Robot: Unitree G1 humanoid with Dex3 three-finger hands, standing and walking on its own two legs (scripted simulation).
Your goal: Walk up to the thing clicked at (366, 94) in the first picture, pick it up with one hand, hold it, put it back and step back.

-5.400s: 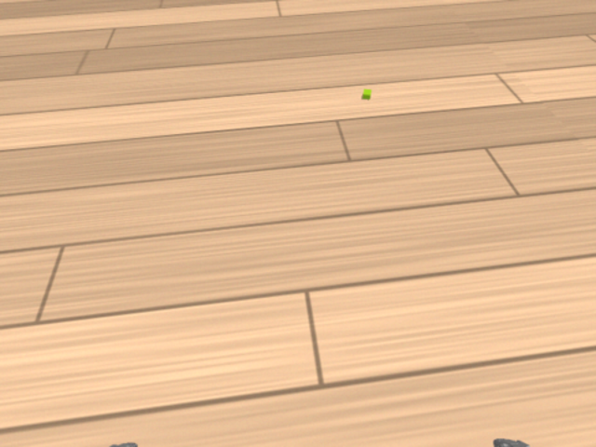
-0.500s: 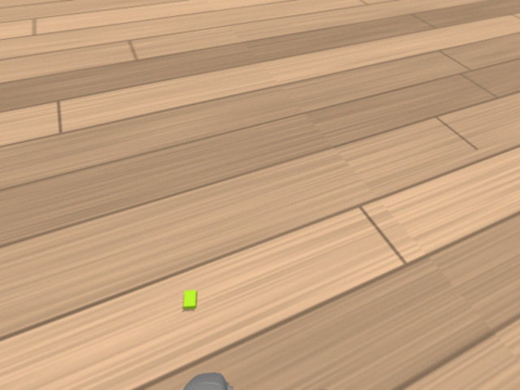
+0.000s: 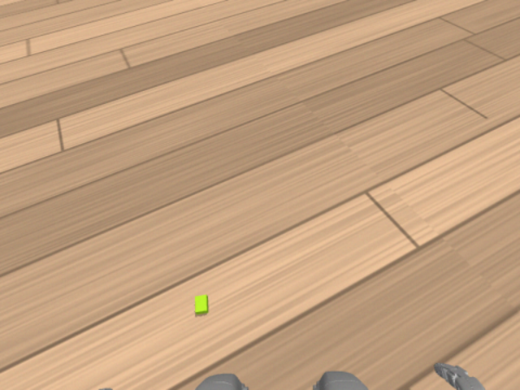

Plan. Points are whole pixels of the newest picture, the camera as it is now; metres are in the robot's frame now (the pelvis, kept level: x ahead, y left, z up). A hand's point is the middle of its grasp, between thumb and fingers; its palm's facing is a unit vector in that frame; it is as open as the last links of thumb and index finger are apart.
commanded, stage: walk up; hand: left
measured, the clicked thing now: (201, 304) +0.47 +0.31 -0.75
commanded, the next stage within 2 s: stand in 1.54 s
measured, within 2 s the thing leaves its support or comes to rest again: neither
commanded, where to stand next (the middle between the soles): +0.12 +0.01 m, yaw +1 degrees
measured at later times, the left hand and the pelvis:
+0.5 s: hand out of the picture +0.12 +0.25 -0.14, palm faces -0.02 -0.95 -0.31, open 7.3 cm; pelvis +0.03 +0.01 +0.02, yaw +0 degrees
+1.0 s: hand out of the picture +0.11 +0.27 -0.13, palm faces +0.01 -0.94 -0.34, open 7.3 cm; pelvis +0.04 +0.01 +0.02, yaw +1 degrees
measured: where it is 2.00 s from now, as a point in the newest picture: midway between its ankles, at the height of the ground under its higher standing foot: outside the picture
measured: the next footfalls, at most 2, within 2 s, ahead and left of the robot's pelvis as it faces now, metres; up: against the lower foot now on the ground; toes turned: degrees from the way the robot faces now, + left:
none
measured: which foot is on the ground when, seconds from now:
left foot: down 0.00-1.00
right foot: down 0.00-1.00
